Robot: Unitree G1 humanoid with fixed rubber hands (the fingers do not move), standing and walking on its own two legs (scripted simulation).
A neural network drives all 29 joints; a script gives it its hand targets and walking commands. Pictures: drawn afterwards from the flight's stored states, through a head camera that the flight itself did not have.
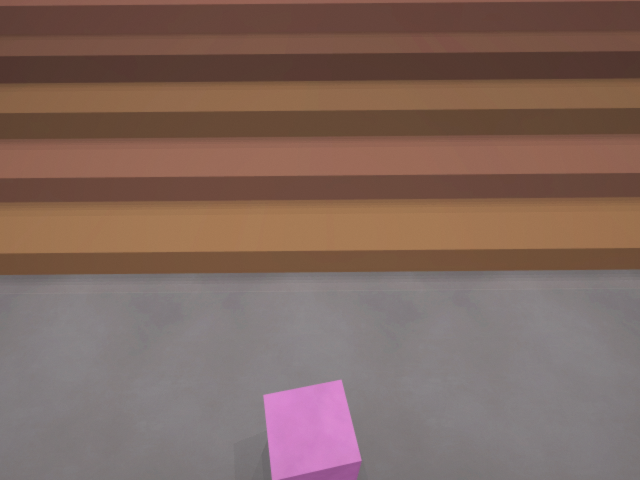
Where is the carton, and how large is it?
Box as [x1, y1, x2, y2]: [263, 380, 361, 479]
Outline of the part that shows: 341,380 263,395 272,479 356,479 361,460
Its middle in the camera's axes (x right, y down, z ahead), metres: -0.02 +0.54 +1.05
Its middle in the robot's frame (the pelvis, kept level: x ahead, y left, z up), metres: +0.39 +0.05 -0.66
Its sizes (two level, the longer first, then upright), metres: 0.210 0.200 0.250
